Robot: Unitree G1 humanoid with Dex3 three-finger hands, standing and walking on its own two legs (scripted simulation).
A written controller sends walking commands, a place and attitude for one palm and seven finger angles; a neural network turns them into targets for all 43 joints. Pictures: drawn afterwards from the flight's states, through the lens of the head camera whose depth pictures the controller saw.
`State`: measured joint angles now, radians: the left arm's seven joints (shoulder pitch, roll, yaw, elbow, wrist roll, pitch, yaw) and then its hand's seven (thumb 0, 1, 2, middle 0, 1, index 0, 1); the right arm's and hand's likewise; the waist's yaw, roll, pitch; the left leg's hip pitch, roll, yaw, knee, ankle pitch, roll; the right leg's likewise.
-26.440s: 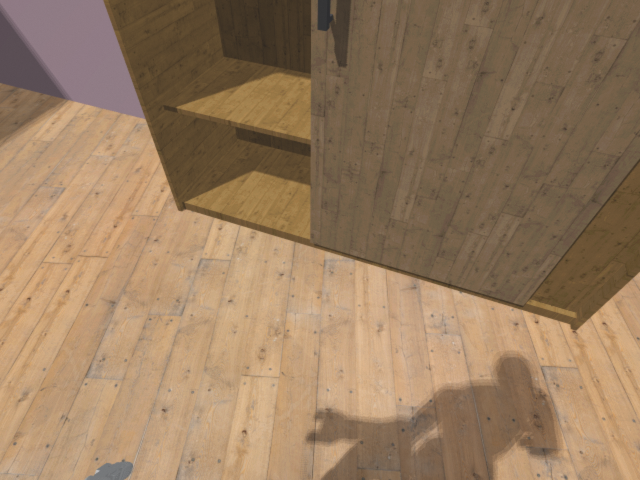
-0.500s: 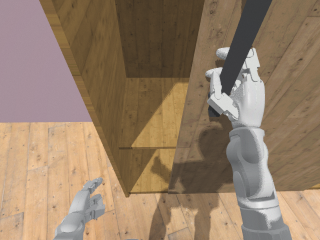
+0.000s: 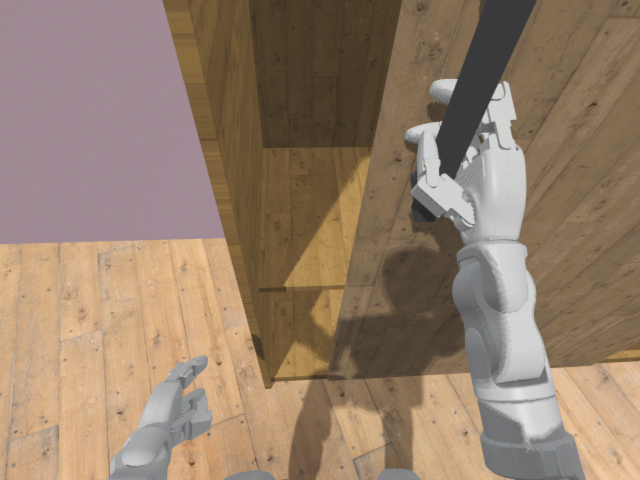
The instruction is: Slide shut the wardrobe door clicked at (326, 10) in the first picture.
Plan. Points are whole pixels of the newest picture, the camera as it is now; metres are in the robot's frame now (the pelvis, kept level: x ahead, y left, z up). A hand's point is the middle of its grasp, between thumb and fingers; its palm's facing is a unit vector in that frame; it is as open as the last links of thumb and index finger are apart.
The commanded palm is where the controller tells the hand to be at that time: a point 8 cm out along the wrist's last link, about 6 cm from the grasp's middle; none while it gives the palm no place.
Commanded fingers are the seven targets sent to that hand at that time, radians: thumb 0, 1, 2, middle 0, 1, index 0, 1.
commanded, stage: step sideways, sliding the door along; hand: right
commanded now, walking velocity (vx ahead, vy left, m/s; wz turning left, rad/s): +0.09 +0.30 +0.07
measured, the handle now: (452, 111) +0.39 -0.11 +0.26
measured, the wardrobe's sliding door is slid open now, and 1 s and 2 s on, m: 0.17 0.03 0.00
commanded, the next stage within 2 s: stop walking and hold the door there in 1.44 s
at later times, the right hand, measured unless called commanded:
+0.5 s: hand (354, 179) +0.34 -0.03 +0.22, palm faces +0.01 +1.00 +0.00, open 6.5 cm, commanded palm +0.32 -0.01 +0.23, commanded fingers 0.00 -0.90 -0.90 0.45 1.40 0.45 1.40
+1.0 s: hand (270, 183) +0.34 +0.05 +0.22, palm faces -0.03 +1.00 -0.01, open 6.5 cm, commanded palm +0.32 +0.06 +0.23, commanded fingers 0.00 -0.90 -0.90 0.45 1.40 0.45 1.40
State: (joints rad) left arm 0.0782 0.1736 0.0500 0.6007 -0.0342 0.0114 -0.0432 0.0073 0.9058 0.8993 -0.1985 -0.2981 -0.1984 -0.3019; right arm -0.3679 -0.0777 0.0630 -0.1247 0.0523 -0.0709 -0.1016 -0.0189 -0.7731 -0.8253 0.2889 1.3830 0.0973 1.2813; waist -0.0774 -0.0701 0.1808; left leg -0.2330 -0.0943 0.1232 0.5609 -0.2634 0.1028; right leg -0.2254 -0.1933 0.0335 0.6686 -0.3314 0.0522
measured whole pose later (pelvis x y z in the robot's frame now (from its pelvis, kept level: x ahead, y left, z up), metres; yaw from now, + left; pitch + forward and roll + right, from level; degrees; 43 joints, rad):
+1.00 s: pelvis +0.02 +0.13 +0.00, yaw -1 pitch -2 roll +0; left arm 0.07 0.17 0.06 0.59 -0.03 -0.02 -0.04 0.01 0.91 0.90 -0.20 -0.30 -0.20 -0.30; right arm -0.25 -0.07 0.11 -0.24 0.05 -0.10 -0.09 -0.02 -0.77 -0.82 0.42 1.40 0.13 1.29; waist -0.06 -0.02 0.15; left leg -0.25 -0.08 0.11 0.55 -0.27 0.12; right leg -0.26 -0.15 0.00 0.72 -0.38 0.03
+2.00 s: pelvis +0.02 +0.18 +0.02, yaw +7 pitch -3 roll +1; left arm 0.15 0.24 0.01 0.62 -0.03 -0.01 0.05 0.01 0.91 0.90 -0.20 -0.30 -0.20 -0.30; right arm -0.04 -0.22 -0.10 -0.16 0.08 -0.12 -0.13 -0.01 -0.70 -0.79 0.46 1.40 0.26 1.38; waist 0.04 -0.03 0.00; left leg -0.15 -0.07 -0.04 0.36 -0.17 0.04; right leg -0.11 -0.08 -0.07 0.40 -0.24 0.03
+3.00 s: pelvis +0.01 +0.18 +0.00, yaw +0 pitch -1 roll +0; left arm 0.16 0.20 -0.03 0.71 -0.03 -0.08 0.00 0.01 0.90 0.90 -0.20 -0.30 -0.20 -0.30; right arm -0.29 -0.15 0.06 0.02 0.03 -0.17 -0.12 -0.01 0.14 -0.39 0.51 1.39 0.26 1.27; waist -0.06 -0.02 0.00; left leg -0.29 0.00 0.05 0.61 -0.31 0.03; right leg -0.28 -0.01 0.03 0.61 -0.31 0.02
